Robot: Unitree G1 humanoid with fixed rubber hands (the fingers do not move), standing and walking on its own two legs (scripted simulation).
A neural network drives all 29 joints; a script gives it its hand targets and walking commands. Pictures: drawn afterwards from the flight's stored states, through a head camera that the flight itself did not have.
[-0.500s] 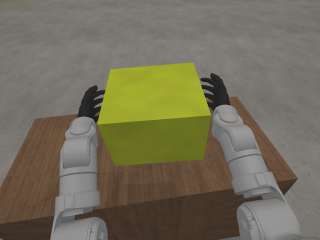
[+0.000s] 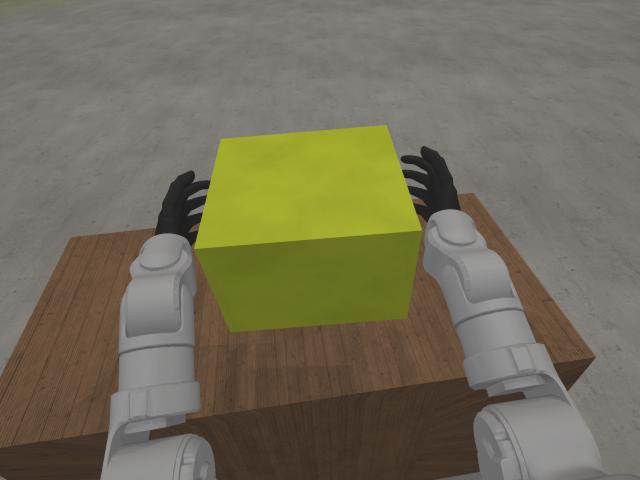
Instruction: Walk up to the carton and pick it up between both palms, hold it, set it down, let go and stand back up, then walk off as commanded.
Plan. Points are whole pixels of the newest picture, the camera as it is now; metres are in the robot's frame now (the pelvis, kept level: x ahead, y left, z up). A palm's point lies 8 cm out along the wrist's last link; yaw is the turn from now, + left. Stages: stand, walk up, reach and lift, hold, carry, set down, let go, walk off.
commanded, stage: hold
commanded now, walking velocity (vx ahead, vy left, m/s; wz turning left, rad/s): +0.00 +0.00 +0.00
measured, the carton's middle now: (310, 225) +0.40 +0.00 +0.15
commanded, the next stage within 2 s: set down in 0.84 s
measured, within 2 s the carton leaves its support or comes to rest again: neither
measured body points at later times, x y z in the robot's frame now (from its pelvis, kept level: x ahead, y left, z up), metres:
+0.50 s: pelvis +0.00 +0.00 +0.00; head -0.04 +0.00 +0.45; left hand +0.37 +0.16 +0.18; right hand +0.37 -0.16 +0.18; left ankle +0.01 +0.14 -0.74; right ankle +0.04 -0.11 -0.74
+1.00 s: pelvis +0.00 +0.00 +0.00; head -0.05 +0.00 +0.45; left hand +0.37 +0.16 +0.18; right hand +0.37 -0.16 +0.18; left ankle +0.01 +0.14 -0.74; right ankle +0.04 -0.11 -0.74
